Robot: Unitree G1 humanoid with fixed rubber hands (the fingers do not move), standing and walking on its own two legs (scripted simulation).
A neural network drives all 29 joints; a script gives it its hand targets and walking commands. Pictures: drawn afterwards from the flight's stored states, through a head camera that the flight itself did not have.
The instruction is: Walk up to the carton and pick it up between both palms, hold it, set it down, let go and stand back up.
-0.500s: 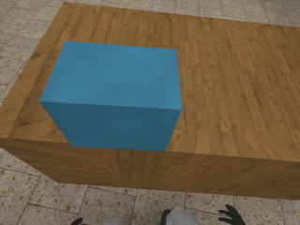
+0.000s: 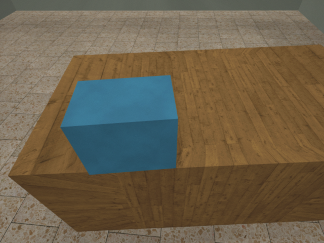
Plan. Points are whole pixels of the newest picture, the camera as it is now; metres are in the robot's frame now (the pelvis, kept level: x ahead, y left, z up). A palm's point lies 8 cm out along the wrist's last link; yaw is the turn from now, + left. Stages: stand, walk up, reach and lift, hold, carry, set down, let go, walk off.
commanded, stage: walk up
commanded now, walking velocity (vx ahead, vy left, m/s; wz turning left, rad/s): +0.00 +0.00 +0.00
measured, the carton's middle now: (128, 126) +0.46 +0.11 +0.01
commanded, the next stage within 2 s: none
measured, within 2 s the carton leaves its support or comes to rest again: neither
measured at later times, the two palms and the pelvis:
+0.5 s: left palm out of the picture -0.08 +0.17 -0.15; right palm out of the picture -0.07 -0.21 -0.15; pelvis -0.02 -0.02 +0.00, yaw +1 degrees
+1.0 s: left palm out of the picture -0.10 +0.17 -0.15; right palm out of the picture -0.03 -0.28 -0.17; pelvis -0.11 -0.05 -0.02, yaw +1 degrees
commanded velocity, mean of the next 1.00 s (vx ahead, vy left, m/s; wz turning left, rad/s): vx -0.04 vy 0.00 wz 0.00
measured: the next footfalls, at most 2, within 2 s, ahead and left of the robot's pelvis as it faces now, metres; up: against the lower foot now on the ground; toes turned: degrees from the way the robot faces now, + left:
right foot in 0.90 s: -0.09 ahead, -0.13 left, +0.00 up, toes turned -1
left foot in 1.22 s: -0.11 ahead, +0.06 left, +0.00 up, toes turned +1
